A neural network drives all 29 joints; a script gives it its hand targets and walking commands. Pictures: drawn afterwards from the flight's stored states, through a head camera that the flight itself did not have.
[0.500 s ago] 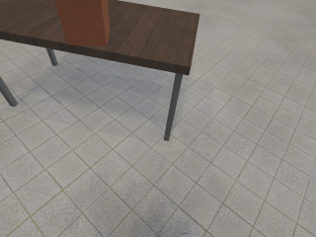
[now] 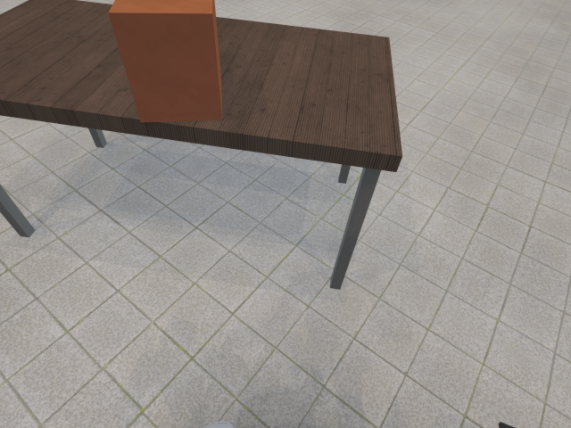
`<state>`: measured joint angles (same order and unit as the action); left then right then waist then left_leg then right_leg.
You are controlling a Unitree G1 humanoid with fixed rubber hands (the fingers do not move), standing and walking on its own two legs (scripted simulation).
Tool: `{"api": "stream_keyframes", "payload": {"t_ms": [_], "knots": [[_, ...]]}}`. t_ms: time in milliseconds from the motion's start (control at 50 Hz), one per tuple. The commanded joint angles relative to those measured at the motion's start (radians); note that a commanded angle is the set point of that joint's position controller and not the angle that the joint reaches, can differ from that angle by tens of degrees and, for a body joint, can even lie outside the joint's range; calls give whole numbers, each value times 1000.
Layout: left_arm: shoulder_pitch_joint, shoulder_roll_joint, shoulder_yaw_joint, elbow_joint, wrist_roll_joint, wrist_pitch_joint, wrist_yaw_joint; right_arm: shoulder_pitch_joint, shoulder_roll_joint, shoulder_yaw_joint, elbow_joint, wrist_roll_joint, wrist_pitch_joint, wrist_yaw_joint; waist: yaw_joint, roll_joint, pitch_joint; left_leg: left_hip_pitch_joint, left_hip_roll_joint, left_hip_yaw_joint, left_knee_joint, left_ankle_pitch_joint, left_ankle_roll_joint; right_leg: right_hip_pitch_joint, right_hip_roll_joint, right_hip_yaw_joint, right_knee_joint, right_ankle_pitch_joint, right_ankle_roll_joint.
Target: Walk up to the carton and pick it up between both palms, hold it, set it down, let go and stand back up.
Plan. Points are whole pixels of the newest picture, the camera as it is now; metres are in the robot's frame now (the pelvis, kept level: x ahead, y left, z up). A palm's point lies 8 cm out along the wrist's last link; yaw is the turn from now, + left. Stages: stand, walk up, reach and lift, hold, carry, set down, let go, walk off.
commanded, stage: walk up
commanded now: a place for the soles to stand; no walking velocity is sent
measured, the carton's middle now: (176, 52) +0.91 +0.30 +0.08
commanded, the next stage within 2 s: none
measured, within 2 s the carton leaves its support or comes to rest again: neither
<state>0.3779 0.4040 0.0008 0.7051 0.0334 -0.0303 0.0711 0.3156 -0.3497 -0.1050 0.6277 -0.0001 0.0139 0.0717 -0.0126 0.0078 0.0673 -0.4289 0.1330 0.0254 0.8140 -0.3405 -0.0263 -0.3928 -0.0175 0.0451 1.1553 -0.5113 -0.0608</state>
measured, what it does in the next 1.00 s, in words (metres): walks ahead: right foot, then left foot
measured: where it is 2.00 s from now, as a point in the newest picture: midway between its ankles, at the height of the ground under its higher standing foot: (194, 377)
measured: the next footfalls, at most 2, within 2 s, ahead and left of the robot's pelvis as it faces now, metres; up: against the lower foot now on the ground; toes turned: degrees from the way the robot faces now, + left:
right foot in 0.30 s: +0.19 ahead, -0.11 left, +0.00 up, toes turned -8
left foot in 0.64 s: +0.33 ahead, +0.23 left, +0.00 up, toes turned -2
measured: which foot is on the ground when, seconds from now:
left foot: down 0.00-0.30, up 0.32-0.62, down 0.64-1.00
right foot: up 0.00-0.28, down 0.30-0.66, up 0.68-1.00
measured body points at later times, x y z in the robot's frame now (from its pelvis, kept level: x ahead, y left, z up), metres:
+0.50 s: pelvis +0.14 +0.05 -0.01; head +0.16 +0.04 +0.44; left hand +0.23 +0.36 -0.10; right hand +0.23 -0.28 -0.10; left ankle +0.18 +0.18 -0.65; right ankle +0.15 -0.11 -0.71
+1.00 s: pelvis +0.24 +0.19 +0.02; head +0.27 +0.19 +0.46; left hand +0.40 +0.48 -0.08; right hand +0.26 -0.11 -0.08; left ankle +0.29 +0.24 -0.71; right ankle +0.27 +0.03 -0.63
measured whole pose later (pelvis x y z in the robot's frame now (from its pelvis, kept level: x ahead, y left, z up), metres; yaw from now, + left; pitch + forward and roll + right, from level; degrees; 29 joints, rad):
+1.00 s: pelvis +0.24 +0.19 +0.02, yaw -14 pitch -4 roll -3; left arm 0.36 0.42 0.00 0.66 0.02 -0.01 0.08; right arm 0.35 -0.33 -0.05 0.59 0.00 0.06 0.05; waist -0.01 0.03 0.14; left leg -0.27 0.07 0.20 0.65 -0.32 0.08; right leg -0.56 0.01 0.00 1.12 -0.45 -0.04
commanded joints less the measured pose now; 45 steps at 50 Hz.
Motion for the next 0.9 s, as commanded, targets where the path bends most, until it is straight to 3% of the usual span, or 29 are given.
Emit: {"api": "stream_keyframes", "payload": {"t_ms": [0,60,100,140,180,200,240,260,280,300,320,340,360,380,420,500,560,580,600,620,640,660,680,700,720,740,780,820,880], "knots": [[33,200,97,-103,-9,-32,-12,94,-262,-66,-108,-41,-42,-57,-41,141,-86,380,157,-267,-373,294,181,-306,-35,30,92,44,22],[-6,158,89,-128,-14,-23,-20,115,-236,-48,-133,-62,-32,-47,-63,176,-68,368,164,-170,-381,254,228,-286,-20,-48,-92,34,40],[-44,156,92,-160,-9,-19,-23,110,-240,-45,-148,-63,-26,-43,-64,132,-20,301,193,-159,-425,139,250,-262,-29,-68,-168,87,47],[-25,150,86,-157,-14,-25,-30,52,-242,-47,-163,-68,-22,-41,-56,181,-16,257,164,-94,-402,52,241,-184,-37,-105,-304,182,42],[30,152,88,-141,-17,-29,-31,-8,-245,-45,-175,-67,-15,-36,-17,233,-32,204,134,-17,-335,64,211,-46,-11,-158,-419,265,30],[90,167,95,-119,-17,-31,-28,-26,-240,-44,-174,-61,-8,-34,17,185,-55,148,108,27,-252,21,188,97,13,-180,-492,360,29],[237,216,128,-71,-8,-32,-8,-15,-212,-35,-177,-59,-1,-28,92,62,-140,58,61,84,36,38,140,323,28,-142,-529,275,6],[299,264,145,-58,-3,-35,5,-21,-183,-26,-182,-58,2,-25,146,-62,-146,-102,9,76,279,-55,99,414,-100,145,-621,120,-48],[270,354,162,-100,6,-33,17,-19,-160,-24,-234,-48,14,-23,108,-171,-63,-281,-80,4,431,-312,51,361,-348,638,-804,18,-147],[195,379,160,-142,0,-31,28,-68,-257,-59,-260,-54,37,-29,98,-65,-2,-330,-49,-92,563,-337,37,276,-428,816,-888,-137,-265],[140,386,166,-171,3,-40,37,-116,-275,-73,-280,-49,45,-27,87,-53,64,-420,-9,-124,590,-288,26,291,-449,816,-914,-190,-292],[115,363,164,-167,11,-48,44,-130,-281,-77,-272,-51,44,-25,76,7,102,-425,27,-130,573,-248,19,271,-425,692,-853,-94,-276],[119,338,153,-158,14,-51,45,-109,-266,-76,-251,-52,38,-22,59,12,80,-395,33,-126,536,-237,20,276,-370,560,-796,36,-243],[123,330,144,-155,15,-56,41,-78,-248,-70,-221,-49,32,-20,56,-32,50,-356,32,-106,511,-212,12,251,-327,441,-751,171,-225],[107,314,139,-151,21,-60,43,-93,-229,-68,-224,-55,31,-13,45,-73,38,-275,37,-113,475,-166,19,184,-303,370,-727,246,-207],[22,360,159,-178,21,-57,51,-98,-232,-70,-239,-44,49,-3,32,-114,88,-226,42,-88,356,-96,11,75,-311,320,-711,121,-204],[-40,357,164,-183,17,-52,46,-42,-249,-77,-223,-44,44,3,12,-193,51,-87,42,-65,131,-68,11,72,-269,232,-623,103,-145],[-72,351,161,-180,14,-48,43,16,-242,-79,-195,-43,33,-1,-27,-192,11,24,29,-48,40,-38,14,37,-250,199,-553,178,-120],[-129,329,151,-189,15,-38,42,134,-233,-82,-149,-46,27,-6,-112,-127,-47,236,4,-40,-94,18,20,-53,-228,132,-407,245,-86],[-114,263,124,-183,9,-28,33,280,-262,-96,-79,-48,13,-20,-178,71,-124,443,-50,-64,-226,9,28,-135,-150,33,-63,263,-32],[-77,123,75,-178,0,-30,25,296,-352,-109,-50,-56,0,-33,-174,370,-78,437,71,-270,-307,-20,35,-324,18,15,193,-100,24],[-37,159,83,-217,-36,-24,43,199,-408,-111,-122,-44,-6,-35,-107,491,-66,288,202,-671,-616,-79,56,-351,128,74,244,-180,41],[-49,211,102,-216,-36,-14,51,121,-389,-106,-152,-21,-1,-37,-84,313,8,209,243,-681,-648,-200,62,-336,73,131,259,-96,33],[-20,234,103,-178,-36,-11,42,79,-356,-101,-161,-23,8,-43,-56,183,43,230,209,-570,-613,-184,32,-337,51,113,269,-19,25],[8,233,103,-132,-34,-7,39,53,-321,-89,-174,-37,9,-55,-44,157,21,277,188,-459,-537,-52,22,-339,22,98,246,28,26],[18,245,103,-101,-31,-7,38,52,-306,-80,-180,-42,8,-63,-55,167,-28,335,157,-374,-471,102,37,-338,12,88,213,51,28],[18,225,98,-76,-22,-11,32,84,-264,-57,-170,-50,-3,-62,-57,107,-62,397,134,-227,-399,374,72,-310,-2,39,96,78,35],[19,190,88,-74,-19,-8,29,112,-240,-47,-177,-56,0,-61,-66,109,-96,441,137,-170,-395,427,97,-297,-7,-13,5,74,44],[-18,183,87,-97,-19,2,26,101,-235,-45,-189,-61,11,-56,-78,96,-60,417,148,-156,-448,176,132,-288,0,-42,-78,78,47]]}}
